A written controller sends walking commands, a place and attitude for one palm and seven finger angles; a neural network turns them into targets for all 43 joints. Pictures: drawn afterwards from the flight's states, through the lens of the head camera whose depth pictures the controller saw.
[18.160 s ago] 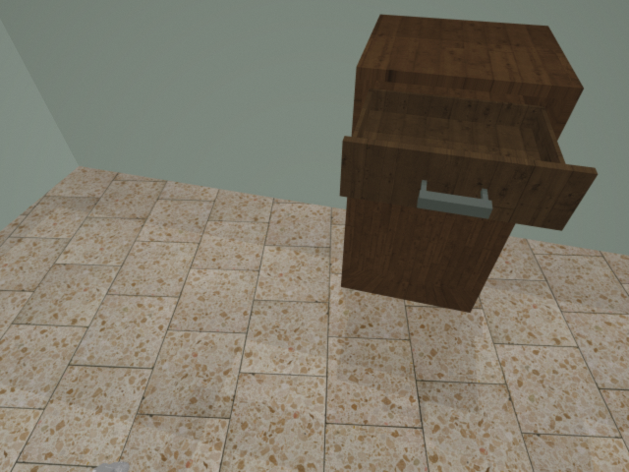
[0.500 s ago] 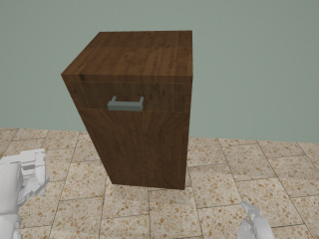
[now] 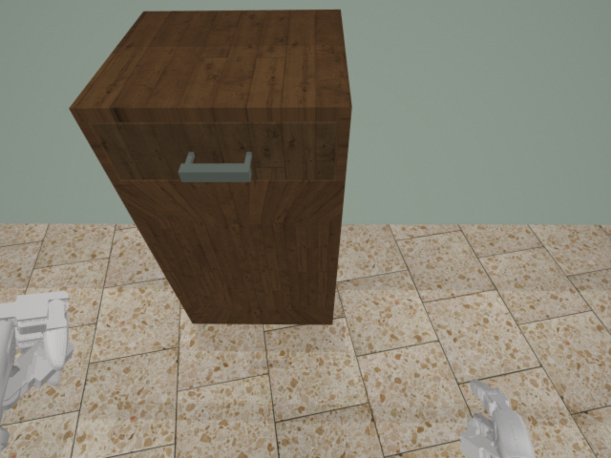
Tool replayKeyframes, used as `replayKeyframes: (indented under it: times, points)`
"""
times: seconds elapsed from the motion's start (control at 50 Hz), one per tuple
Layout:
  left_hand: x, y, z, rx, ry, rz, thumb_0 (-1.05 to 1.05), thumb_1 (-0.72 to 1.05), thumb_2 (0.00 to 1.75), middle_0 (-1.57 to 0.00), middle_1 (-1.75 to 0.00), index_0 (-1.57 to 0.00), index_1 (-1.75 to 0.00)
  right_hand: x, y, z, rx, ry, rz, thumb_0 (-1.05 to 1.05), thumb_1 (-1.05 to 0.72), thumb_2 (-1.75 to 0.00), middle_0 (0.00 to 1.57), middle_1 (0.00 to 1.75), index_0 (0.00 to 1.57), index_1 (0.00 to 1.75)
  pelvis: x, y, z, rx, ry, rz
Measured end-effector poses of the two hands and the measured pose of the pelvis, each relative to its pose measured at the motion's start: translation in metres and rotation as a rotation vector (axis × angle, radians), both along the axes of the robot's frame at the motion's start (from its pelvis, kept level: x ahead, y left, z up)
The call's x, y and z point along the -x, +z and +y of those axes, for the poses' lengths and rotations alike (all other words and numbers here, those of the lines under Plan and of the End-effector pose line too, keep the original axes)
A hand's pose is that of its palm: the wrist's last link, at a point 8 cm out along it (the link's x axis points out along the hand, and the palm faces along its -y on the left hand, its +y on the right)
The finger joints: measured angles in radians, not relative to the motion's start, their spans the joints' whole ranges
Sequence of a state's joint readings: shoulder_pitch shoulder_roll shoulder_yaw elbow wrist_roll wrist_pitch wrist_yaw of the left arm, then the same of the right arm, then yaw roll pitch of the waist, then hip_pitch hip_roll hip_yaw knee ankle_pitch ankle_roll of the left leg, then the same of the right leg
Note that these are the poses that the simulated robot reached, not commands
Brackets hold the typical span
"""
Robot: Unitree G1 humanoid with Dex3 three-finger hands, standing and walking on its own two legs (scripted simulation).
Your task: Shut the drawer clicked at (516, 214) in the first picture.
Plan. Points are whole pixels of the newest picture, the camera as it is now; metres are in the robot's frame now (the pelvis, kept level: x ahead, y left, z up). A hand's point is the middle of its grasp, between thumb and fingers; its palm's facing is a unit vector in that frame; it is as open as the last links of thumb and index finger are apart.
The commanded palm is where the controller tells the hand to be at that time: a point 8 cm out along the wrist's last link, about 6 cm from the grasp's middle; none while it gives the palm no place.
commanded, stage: step back with the hand held close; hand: left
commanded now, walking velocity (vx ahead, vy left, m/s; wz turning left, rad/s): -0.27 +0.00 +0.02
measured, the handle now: (217, 164) +0.61 +0.21 +0.00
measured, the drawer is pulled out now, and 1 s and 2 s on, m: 0.00 0.00 0.00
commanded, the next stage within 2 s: stop stepping back and stand still in 0.80 s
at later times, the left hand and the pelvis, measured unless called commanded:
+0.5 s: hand out of the picture +0.11 +0.26 +0.15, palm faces +0.36 -0.80 -0.47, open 3.2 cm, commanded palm +0.04 +0.30 +0.17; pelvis -0.08 +0.01 -0.01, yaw +2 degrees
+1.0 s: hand out of the picture +0.00 +0.24 +0.19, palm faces +0.36 -0.80 -0.49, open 3.2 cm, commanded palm -0.04 +0.28 +0.17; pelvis -0.17 +0.00 -0.01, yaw -1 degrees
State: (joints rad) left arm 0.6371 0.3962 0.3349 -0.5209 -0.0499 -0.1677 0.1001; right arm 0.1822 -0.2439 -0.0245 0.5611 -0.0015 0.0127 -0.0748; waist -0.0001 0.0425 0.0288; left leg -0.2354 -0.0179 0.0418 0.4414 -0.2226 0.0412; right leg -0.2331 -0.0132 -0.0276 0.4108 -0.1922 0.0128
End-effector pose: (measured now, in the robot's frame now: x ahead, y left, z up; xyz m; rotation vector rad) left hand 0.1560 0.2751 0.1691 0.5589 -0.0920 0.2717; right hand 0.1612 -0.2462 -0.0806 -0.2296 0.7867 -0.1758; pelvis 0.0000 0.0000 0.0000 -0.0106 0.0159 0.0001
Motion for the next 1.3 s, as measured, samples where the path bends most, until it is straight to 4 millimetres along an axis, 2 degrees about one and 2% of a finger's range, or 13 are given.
replayKeyframes:
  times: [0.16, 0.28, 0.46, 0.6, 0.66, 0.76, 0.86, 0.96, 1.0, 1.06, 1.12, 1.18, 1.3]
  points:
    - [0.034, 0.012, 0.009, -0.049, 0.009, -0.087, 0.01, 0.89, 0.9, -1.4, -1.6, -1.4, -1.6, 0.017, 0.004, 0.016, -0.003, 0.032, -0.05, 0.01, -0.9, -0.9, 0.21, 0.3, 0.2, 0.3, 0.027, -0.005, 0.005, -0.008, 0.003, -0.015]
    - [0.059, 0.006, 0.01, -0.036, 0.037, -0.117, 0.01, 0.89, 0.9, -1.4, -1.6, -1.4, -1.6, 0.032, 0.003, 0.021, -0.014, 0.057, -0.088, 0.01, -0.9, -0.9, 0.21, 0.3, 0.2, 0.3, 0.049, -0.01, 0.003, 0.008, 0.01, -0.021]
    - [0.08, -0.003, 0.015, 0.012, -0.014, -0.183, 0.01, 0.89, 0.9, -1.4, -1.6, -1.4, -1.6, 0.079, 0.003, 0.017, 0.066, 0.03, -0.036, 0.01, -0.9, -0.9, 0.21, 0.3, 0.21, 0.3, 0.075, -0.014, 0.014, 0.038, 0.018, -0.023]
    - [0.1, 0.021, 0.033, -0.094, 0.026, -0.232, 0.01, 0.89, 0.9, -1.4, -1.6, -1.4, -1.6, 0.1, 0.007, 0.025, 0.059, 0.051, -0.012, 0.01, -0.9, -0.9, 0.21, 0.3, 0.2, 0.3, 0.084, -0.007, 0.011, 0.07, 0.072, 0.043]
    - [0.108, 0.016, 0.028, -0.09, 0.015, -0.208, 0.01, 0.89, 0.9, -1.4, -1.6, -1.4, -1.6, 0.097, 0.004, 0.027, 0.047, 0.086, -0.02, 0.01, -0.9, -0.9, 0.21, 0.3, 0.2, 0.3, 0.095, -0.01, 0.006, 0.043, 0.038, 0.091]
    - [0.114, -0.002, -0.001, -0.048, -0.097, -0.123, 0.01, 0.89, 0.9, -1.4, -1.6, -1.4, -1.6, 0.102, -0.007, 0.024, 0.024, 0.133, -0.034, 0.01, -0.9, -0.9, 0.21, 0.3, 0.21, 0.3, 0.138, -0.013, -0.002, 0.037, -0.005, 0.081]
    - [0.147, 0.016, -0.027, -0.093, -0.221, -0.148, 0.01, 0.89, 0.9, -1.4, -1.6, -1.4, -1.59, 0.131, -0.002, 0.018, -0.016, 0.093, -0.085, 0.01, -0.9, -0.9, 0.21, 0.3, 0.21, 0.3, 0.166, -0.016, -0.01, 0.059, -0.012, 0.025]
    - [0.189, 0.038, -0.011, -0.121, -0.161, -0.264, 0.01, 0.89, 0.9, -1.4, -1.59, -1.4, -1.59, 0.167, 0.01, 0.006, 0.011, 0.014, -0.09, 0.01, -0.9, -0.9, 0.21, 0.3, 0.21, 0.3, 0.169, -0.013, -0.007, 0.031, -0.014, 0.002]
    - [0.197, 0.034, 0.006, -0.085, -0.083, -0.291, 0.01, 0.89, 0.9, -1.4, -1.6, -1.4, -1.59, 0.177, 0.011, 0.002, 0.04, -0.005, -0.092, 0.01, -0.9, -0.9, 0.21, 0.3, 0.21, 0.3, 0.17, -0.013, 0.0, 0.03, -0.015, 0.004]
    - [0.2, 0.013, 0.029, 0.006, 0.032, -0.271, 0.0, 0.89, 0.9, -1.4, -1.6, -1.4, -1.6, 0.192, 0.01, 0.003, 0.069, -0.015, -0.086, 0.01, -0.9, -0.9, 0.21, 0.3, 0.2, 0.3, 0.183, -0.012, 0.009, 0.02, 0.007, -0.003]
    - [0.204, -0.011, 0.037, 0.081, 0.079, -0.182, 0.01, 0.89, 0.9, -1.4, -1.6, -1.4, -1.6, 0.208, 0.014, 0.011, 0.071, 0.0, -0.091, 0.01, -0.9, -0.9, 0.21, 0.3, 0.2, 0.3, 0.202, -0.009, 0.013, 0.007, -0.01, -0.017]
    - [0.214, -0.016, 0.024, 0.089, 0.031, -0.133, 0.01, 0.9, 0.9, -1.4, -1.6, -1.4, -1.6, 0.224, 0.02, 0.021, 0.059, 0.025, -0.111, 0.01, -0.9, -0.9, 0.21, 0.3, 0.2, 0.3, 0.22, -0.006, 0.011, 0.002, -0.009, -0.019]
    - [0.255, 0.018, -0.006, -0.023, -0.1, -0.182, 0.01, 0.89, 0.9, -1.4, -1.6, -1.4, -1.6, 0.249, 0.018, 0.031, 0.014, 0.082, -0.127, 0.01, -0.9, -0.9, 0.21, 0.3, 0.21, 0.3, 0.248, -0.006, 0.003, 0.011, 0.014, -0.006]
